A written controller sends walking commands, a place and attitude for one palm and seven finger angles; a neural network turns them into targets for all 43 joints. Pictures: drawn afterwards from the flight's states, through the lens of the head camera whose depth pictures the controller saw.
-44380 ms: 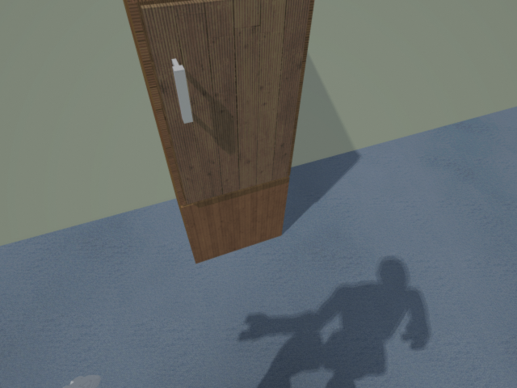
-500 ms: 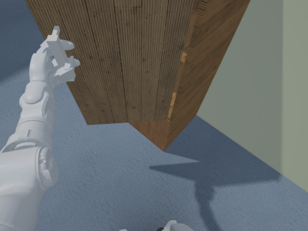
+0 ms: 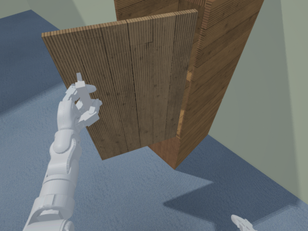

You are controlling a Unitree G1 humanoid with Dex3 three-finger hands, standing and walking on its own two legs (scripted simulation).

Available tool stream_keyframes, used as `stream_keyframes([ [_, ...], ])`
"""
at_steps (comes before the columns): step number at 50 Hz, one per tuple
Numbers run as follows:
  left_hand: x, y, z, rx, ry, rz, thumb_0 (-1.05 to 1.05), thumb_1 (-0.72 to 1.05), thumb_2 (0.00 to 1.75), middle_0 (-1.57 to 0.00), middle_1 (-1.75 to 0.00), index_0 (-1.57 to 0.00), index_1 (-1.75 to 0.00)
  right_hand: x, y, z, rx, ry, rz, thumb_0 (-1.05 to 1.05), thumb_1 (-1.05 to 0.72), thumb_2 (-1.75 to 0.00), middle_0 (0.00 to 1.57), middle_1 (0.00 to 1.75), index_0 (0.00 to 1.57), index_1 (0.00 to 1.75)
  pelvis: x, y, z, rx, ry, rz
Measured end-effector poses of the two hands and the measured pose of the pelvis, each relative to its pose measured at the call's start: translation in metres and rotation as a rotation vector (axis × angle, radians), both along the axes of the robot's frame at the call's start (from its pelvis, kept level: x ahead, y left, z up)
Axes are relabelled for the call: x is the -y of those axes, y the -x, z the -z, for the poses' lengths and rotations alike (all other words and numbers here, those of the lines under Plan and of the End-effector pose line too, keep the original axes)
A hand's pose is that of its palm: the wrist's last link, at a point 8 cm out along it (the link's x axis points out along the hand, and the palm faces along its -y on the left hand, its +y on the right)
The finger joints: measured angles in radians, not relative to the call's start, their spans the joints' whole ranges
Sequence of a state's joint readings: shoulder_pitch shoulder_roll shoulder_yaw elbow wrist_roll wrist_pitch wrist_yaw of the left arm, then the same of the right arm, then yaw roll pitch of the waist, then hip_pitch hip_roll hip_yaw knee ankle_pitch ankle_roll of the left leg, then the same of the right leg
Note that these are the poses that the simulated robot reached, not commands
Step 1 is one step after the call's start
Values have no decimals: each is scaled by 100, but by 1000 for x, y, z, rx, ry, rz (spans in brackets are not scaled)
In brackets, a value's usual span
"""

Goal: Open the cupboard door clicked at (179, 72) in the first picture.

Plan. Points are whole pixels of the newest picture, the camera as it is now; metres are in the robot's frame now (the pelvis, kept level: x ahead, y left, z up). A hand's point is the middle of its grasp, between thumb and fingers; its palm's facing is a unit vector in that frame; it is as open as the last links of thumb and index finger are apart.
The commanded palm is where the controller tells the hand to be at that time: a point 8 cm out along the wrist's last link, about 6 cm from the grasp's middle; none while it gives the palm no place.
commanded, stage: pull the door open along its arc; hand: left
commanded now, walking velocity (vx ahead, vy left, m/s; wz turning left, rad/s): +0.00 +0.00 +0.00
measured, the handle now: (86, 97) +0.44 +0.20 +0.10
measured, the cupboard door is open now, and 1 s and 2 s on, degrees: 65 95 96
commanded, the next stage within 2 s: open thumb and fingers to let go in 0.52 s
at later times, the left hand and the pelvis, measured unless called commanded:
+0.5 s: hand (134, 148) +0.29 +0.05 +0.10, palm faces +0.39 -0.92 -0.01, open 6.1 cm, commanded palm +0.22 +0.08 +0.10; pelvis -0.01 -0.03 +0.01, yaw +5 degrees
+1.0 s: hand (140, 151) +0.28 +0.04 +0.11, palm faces +0.41 -0.91 -0.01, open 9.6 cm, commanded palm +0.23 +0.08 +0.10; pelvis -0.02 -0.06 +0.01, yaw +6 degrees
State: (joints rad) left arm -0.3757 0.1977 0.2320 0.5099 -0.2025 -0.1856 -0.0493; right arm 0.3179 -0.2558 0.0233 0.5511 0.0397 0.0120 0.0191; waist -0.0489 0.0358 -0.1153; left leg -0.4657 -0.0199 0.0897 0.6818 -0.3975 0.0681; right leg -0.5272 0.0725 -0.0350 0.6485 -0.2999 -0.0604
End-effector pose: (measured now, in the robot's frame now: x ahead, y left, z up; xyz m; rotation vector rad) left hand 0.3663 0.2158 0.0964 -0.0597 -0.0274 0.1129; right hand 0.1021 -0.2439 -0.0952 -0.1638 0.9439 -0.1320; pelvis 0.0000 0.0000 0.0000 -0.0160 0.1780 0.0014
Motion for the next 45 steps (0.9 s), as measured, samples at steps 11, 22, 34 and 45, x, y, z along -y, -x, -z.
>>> stream_keyframes([
  [11, 60, 62, -5, -45, -14, -332, 2, 69, 78, -33, -132, -35, -131, -23, -65, -13, 145, -42, -152, 1, -91, -90, 20, 30, 20, 30, 12, 5, -3, 63, -14, -40],
  [22, 109, 108, -8, -70, -35, -322, 2, 69, 76, -31, -132, -34, -133, -21, -74, -16, 153, -54, -187, 1, -91, -90, 20, 30, 21, 30, 28, 5, -5, 130, -25, -76],
  [34, 145, 133, -10, -83, -77, -241, 2, 67, 75, -33, -132, -37, -135, -7, -75, -15, 172, -84, -184, 1, -91, -90, 20, 30, 20, 30, 45, 9, -6, 172, -31, -82],
  [45, 138, 130, -12, -80, -57, -315, 2, 40, 68, -35, -130, -38, -131, -2, -78, -17, 163, -66, -216, 1, -91, -90, 20, 30, 20, 30, 56, 17, -8, 165, -39, -94],
])
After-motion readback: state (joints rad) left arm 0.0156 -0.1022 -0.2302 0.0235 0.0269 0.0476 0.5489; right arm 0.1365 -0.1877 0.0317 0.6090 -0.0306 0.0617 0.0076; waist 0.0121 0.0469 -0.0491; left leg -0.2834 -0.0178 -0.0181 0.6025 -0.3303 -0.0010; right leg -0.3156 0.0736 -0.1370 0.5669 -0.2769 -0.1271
